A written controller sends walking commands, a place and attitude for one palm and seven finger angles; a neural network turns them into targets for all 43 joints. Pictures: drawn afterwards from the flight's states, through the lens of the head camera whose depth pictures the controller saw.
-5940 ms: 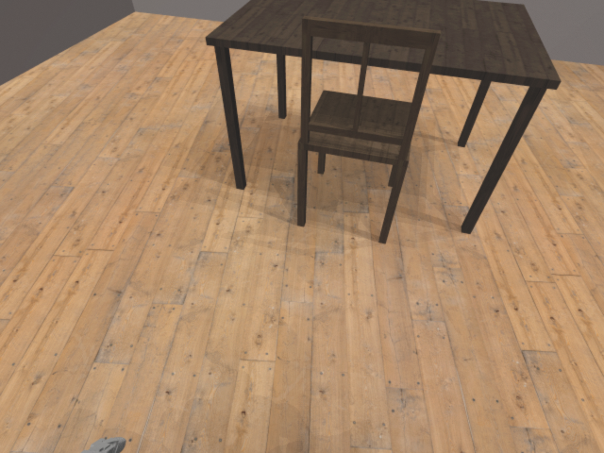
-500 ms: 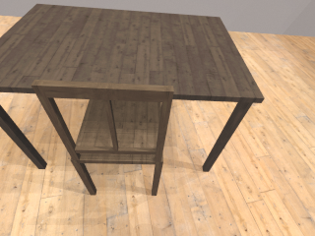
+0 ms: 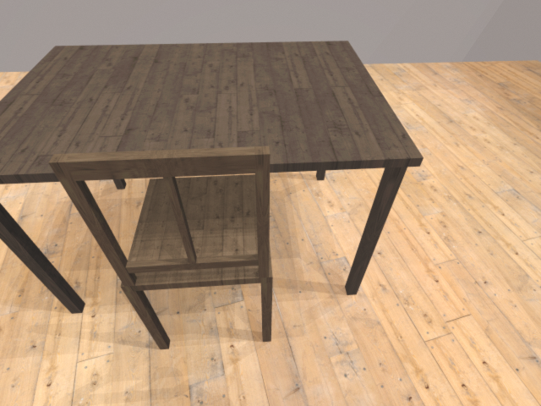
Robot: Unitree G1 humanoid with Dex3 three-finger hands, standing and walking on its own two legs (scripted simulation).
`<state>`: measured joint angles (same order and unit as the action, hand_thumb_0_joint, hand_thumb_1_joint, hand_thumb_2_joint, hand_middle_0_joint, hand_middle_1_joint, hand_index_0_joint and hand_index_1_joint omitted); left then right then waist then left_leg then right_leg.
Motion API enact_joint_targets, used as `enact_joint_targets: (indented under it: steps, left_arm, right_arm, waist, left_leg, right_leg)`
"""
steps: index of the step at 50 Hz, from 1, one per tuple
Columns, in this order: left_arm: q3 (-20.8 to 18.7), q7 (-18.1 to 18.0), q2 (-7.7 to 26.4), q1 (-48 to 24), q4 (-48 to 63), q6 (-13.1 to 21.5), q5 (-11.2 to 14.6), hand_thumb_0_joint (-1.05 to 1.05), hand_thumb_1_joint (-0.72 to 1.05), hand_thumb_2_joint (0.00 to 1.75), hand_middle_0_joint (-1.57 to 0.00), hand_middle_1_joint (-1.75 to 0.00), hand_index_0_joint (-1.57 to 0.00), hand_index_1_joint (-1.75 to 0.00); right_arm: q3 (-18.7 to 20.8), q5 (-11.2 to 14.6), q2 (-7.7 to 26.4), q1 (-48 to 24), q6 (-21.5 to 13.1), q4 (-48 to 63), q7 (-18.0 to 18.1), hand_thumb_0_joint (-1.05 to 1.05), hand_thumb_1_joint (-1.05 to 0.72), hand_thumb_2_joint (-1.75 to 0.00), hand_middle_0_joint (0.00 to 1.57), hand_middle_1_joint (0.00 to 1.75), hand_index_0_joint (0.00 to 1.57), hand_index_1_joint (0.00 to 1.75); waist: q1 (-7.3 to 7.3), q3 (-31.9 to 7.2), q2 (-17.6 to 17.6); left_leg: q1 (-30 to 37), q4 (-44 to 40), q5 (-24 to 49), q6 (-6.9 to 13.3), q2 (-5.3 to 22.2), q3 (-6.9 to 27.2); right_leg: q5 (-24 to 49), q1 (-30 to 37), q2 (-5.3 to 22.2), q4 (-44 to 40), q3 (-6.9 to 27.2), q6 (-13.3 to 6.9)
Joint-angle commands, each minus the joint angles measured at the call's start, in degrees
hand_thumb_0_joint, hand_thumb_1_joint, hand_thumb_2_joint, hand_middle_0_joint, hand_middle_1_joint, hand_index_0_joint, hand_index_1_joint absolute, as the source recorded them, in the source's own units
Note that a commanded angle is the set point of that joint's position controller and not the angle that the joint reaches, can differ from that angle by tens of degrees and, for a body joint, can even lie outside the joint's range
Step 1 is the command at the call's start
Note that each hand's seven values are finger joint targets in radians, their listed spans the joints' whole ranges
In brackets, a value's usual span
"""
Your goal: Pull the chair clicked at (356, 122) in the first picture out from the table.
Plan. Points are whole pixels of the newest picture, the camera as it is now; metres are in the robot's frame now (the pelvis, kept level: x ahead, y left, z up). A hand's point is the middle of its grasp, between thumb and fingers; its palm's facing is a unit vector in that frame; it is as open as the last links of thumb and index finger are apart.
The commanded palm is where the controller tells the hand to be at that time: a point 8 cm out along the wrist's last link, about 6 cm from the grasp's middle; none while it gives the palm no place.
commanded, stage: come to a stop and stand still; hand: left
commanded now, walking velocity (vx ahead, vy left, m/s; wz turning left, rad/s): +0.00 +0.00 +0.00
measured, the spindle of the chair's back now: (182, 223) +0.51 +0.22 -0.09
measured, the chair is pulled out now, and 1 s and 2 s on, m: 0.00 0.00 0.00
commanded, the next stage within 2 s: look again from close up in 0.18 s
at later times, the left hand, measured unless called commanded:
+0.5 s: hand out of the picture +0.01 +0.17 -0.18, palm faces +0.02 -0.98 -0.19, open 7.3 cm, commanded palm none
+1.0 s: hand out of the picture +0.03 +0.20 -0.19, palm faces +0.00 -0.98 -0.18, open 7.3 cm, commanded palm none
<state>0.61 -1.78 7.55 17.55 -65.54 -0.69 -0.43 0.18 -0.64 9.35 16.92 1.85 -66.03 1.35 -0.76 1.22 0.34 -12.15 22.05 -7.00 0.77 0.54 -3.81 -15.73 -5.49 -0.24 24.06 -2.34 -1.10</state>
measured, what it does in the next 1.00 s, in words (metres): stands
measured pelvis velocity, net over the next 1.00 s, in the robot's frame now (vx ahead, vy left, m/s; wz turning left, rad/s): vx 0.04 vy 0.03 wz -0.02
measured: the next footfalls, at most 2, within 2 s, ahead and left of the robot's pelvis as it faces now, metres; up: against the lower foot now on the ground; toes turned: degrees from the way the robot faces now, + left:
none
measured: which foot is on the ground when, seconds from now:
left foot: down 0.00-1.00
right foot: down 0.00-1.00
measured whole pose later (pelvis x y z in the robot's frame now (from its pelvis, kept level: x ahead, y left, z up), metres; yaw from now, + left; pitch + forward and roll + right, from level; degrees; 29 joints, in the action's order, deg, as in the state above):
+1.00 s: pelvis +0.04 +0.03 -0.01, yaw -1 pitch -1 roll +0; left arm 0.9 -2.2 9.5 18.2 -61.9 0.6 -0.8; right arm -0.7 -0.5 9.5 13.3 -1.1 -63.0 1.5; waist 0.4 1.6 -1.7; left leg -14.1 28.7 -14.0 3.1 -1.1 -5.4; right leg -20.1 -5.9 1.7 26.9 -0.7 1.3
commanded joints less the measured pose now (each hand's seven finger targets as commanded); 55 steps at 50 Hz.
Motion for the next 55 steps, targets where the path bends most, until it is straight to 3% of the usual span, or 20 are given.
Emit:
enact_joint_targets:
  steps: [1, 8, 13, 14, 15, 16, 17, 19, 21, 23, 27, 28, 35, 41, 45, 48, 55]
  left_arm:
    - [-1.60, -0.52, 6.48, 2.88, 1.48, 0.56, 0.05, 0.00, 0.90, 0.90, -0.20, -0.30, -0.20, -0.30]
    - [-1.59, -0.53, 4.93, 4.48, 1.30, 0.78, 0.20, 0.00, 0.90, 0.90, -0.20, -0.30, -0.20, -0.30]
    - [-1.39, -0.71, 3.88, 5.57, 0.69, 1.04, 0.26, 0.00, 0.90, 0.90, -0.20, -0.30, -0.20, -0.30]
    - [-0.28, -2.43, 4.70, 7.66, 0.77, 3.62, -1.45, 0.00, 0.90, 0.90, -0.20, -0.30, -0.20, -0.30]
    - [-1.02, -2.09, 7.83, 5.21, 3.52, 3.92, -0.79, 0.00, 0.90, 0.90, -0.20, -0.30, -0.20, -0.30]
    - [-1.01, -1.66, 7.02, 2.58, 4.53, 3.68, -0.65, 0.00, 0.90, 0.90, -0.20, -0.30, -0.20, -0.30]
    - [-0.90, -1.57, 6.65, 2.62, 4.74, 3.78, -0.51, 0.00, 0.90, 0.90, -0.20, -0.30, -0.20, -0.30]
    - [-1.08, -1.46, 5.85, 3.10, 5.67, 3.69, -0.34, 0.00, 0.90, 0.90, -0.20, -0.30, -0.20, -0.30]
    - [-0.80, -1.30, 4.55, 3.93, 5.68, 3.27, -0.24, 0.00, 0.90, 0.90, -0.20, -0.30, -0.20, -0.30]
    - [-0.77, -1.23, 4.13, 5.10, 5.58, 2.97, -0.43, 0.00, 0.90, 0.90, -0.20, -0.30, -0.20, -0.30]
    - [-0.88, -1.23, 4.41, 5.86, 5.55, 2.54, -0.35, 0.00, 0.90, 0.90, -0.20, -0.30, -0.20, -0.30]
    - [-0.88, -1.19, 4.51, 5.81, 5.58, 2.50, -0.42, 0.00, 0.90, 0.90, -0.20, -0.30, -0.20, -0.30]
    - [-1.06, -1.11, 6.34, 5.21, 5.89, 2.23, -0.30, 0.00, 0.90, 0.90, -0.20, -0.30, -0.20, -0.30]
    - [-1.07, -0.93, 7.01, 4.77, 5.63, 1.95, -0.39, 0.00, 0.90, 0.90, -0.20, -0.30, -0.20, -0.30]
    - [-0.99, -0.95, 7.29, 5.19, 5.33, 2.04, -0.42, 0.00, 0.90, 0.90, -0.20, -0.30, -0.20, -0.30]
    - [-0.97, -0.92, 7.50, 5.17, 5.16, 2.02, -0.51, 0.00, 0.90, 0.90, -0.20, -0.30, -0.20, -0.30]
    - [-0.73, -0.84, 7.25, 5.49, 4.28, 1.71, -0.49, 0.00, 0.90, 0.90, -0.20, -0.30, -0.20, -0.30]
  right_arm:
    - [0.55, -0.17, 3.45, 2.73, -0.98, 1.12, 0.21, 0.00, -0.90, -0.90, 0.20, 0.30, 0.20, 0.30]
    - [0.52, -0.03, 2.07, 4.99, -1.40, 0.35, 0.62, 0.00, -0.90, -0.90, 0.20, 0.30, 0.20, 0.30]
    - [0.43, 0.17, 1.76, 5.60, -1.99, 0.00, 0.94, 0.00, -0.90, -0.90, 0.20, 0.30, 0.20, 0.30]
    - [-0.16, -0.07, 3.67, -1.27, -3.65, 4.19, -0.26, 0.00, -0.90, -0.90, 0.20, 0.30, 0.20, 0.30]
    - [0.12, -0.01, 0.87, 3.24, -3.02, 5.78, -0.66, 0.00, -0.90, -0.90, 0.20, 0.30, 0.20, 0.30]
    - [0.34, -0.35, 1.01, 4.77, -2.63, 4.65, -0.69, 0.00, -0.90, -0.90, 0.20, 0.30, 0.20, 0.30]
    - [0.31, -0.48, 1.32, 6.19, -2.61, 4.60, -0.87, 0.00, -0.90, -0.90, 0.20, 0.30, 0.20, 0.30]
    - [-0.04, -0.51, 1.52, 7.04, -2.95, 5.58, -0.79, 0.00, -0.90, -0.90, 0.20, 0.30, 0.20, 0.30]
    - [-0.04, -0.45, 2.29, 6.43, -3.24, 5.96, -0.54, 0.00, -0.90, -0.90, 0.20, 0.30, 0.20, 0.30]
    - [-0.04, -0.39, 2.81, 5.50, -3.62, 6.20, -0.35, 0.00, -0.90, -0.90, 0.20, 0.30, 0.20, 0.30]
    - [-0.15, -0.15, 4.19, 4.49, -3.87, 5.88, -0.11, 0.00, -0.90, -0.90, 0.20, 0.30, 0.20, 0.30]
    - [-0.17, -0.19, 3.98, 4.05, -4.04, 5.73, -0.06, 0.00, -0.90, -0.90, 0.20, 0.30, 0.20, 0.30]
    - [0.07, -0.06, 5.51, 1.84, -4.09, 5.40, 0.10, 0.00, -0.90, -0.90, 0.20, 0.30, 0.20, 0.30]
    - [0.28, 0.01, 6.20, 0.22, -3.98, 5.17, 0.16, 0.00, -0.90, -0.90, 0.20, 0.30, 0.20, 0.30]
    - [0.31, 0.15, 6.54, -0.45, -4.09, 4.96, 0.26, 0.00, -0.90, -0.90, 0.20, 0.30, 0.20, 0.30]
    - [0.28, 0.34, 6.36, -0.87, -4.03, 4.58, 0.28, 0.00, -0.90, -0.90, 0.20, 0.30, 0.20, 0.30]
    - [0.26, 0.21, 6.70, -1.53, -3.76, 4.06, 0.19, 0.00, -0.90, -0.90, 0.20, 0.30, 0.20, 0.30]
  waist:
    - [0.11, 7.55, -0.67]
    - [0.50, 6.05, 0.25]
    - [0.75, 4.23, -0.20]
    - [3.01, 6.80, 0.48]
    - [-1.36, 2.83, -1.19]
    - [-2.01, 4.20, 0.67]
    - [-2.43, 2.79, 0.11]
    - [-1.95, 0.97, -0.36]
    - [-1.14, 2.57, -1.53]
    - [-0.14, 3.73, 0.34]
    - [0.60, 3.86, -2.00]
    - [0.94, 4.59, -1.20]
    - [1.08, 1.29, -0.48]
    - [0.96, 1.00, 0.69]
    - [1.04, -0.55, -0.31]
    - [1.05, 0.34, -1.51]
    - [0.95, 1.89, -0.26]
  left_leg:
    - [1.46, -3.82, -9.07, -0.14, 3.88, 6.33]
    - [0.76, -3.44, -7.93, 0.00, 4.35, 6.52]
    - [1.42, -3.50, -4.02, 0.29, 5.11, 7.01]
    - [-4.86, 9.82, 1.56, -1.00, 4.76, 4.82]
    - [-3.28, 9.95, -8.58, -0.67, 3.21, 4.48]
    - [-2.54, 9.43, -8.87, -0.38, 3.04, 4.36]
    - [-2.56, 9.68, -6.70, -0.30, 2.99, 4.43]
    - [-1.99, 8.28, -4.40, 0.57, 3.24, 4.61]
    - [-3.51, 6.17, -4.06, 1.26, 3.96, 5.85]
    - [-5.01, 4.11, -2.33, 2.06, 4.72, 7.34]
    - [-4.24, 2.80, 0.95, 2.66, 5.34, 7.88]
    - [-4.17, 2.29, 2.14, 2.71, 5.27, 7.96]
    - [0.36, 2.24, 6.22, 2.58, 5.28, 7.05]
    - [1.71, 1.49, 5.74, 2.41, 5.43, 6.63]
    - [3.37, 2.30, 9.09, 2.45, 5.55, 6.21]
    - [3.22, 2.02, 8.79, 2.44, 5.55, 5.97]
    - [2.96, -0.16, 3.38, 2.26, 5.53, 6.26]
  right_leg:
    - [-10.91, -13.45, 6.66, -10.13, 7.40, -0.77]
    - [-7.75, -11.57, 6.02, -8.94, 6.75, -1.12]
    - [-1.25, -8.78, 5.70, -7.40, 5.85, -0.96]
    - [18.02, -9.31, 8.41, -7.20, 8.82, -0.90]
    - [5.53, -10.55, 11.41, -8.35, 10.50, -2.67]
    - [-5.55, -13.16, 10.20, -8.37, 9.22, -3.84]
    - [-7.62, -13.50, 8.53, -7.37, 8.71, -4.21]
    - [-3.38, -11.31, 7.06, -4.28, 6.58, -4.09]
    - [-3.06, -10.97, 5.45, -2.14, 5.52, -3.36]
    - [-0.27, -9.37, 4.39, -0.33, 4.67, -2.76]
    - [1.86, -7.68, 4.30, 0.72, 3.85, -1.73]
    - [2.67, -7.82, 4.30, 0.80, 4.01, -1.65]
    - [5.63, -6.74, 5.26, 0.41, 4.14, -0.71]
    - [5.76, -6.78, 5.38, -0.46, 4.34, -0.41]
    - [8.63, -5.88, 5.80, -0.74, 4.47, -0.15]
    - [9.00, -5.77, 5.76, -1.35, 4.36, 0.04]
    - [5.81, -6.86, 5.92, -2.28, 4.57, 0.03]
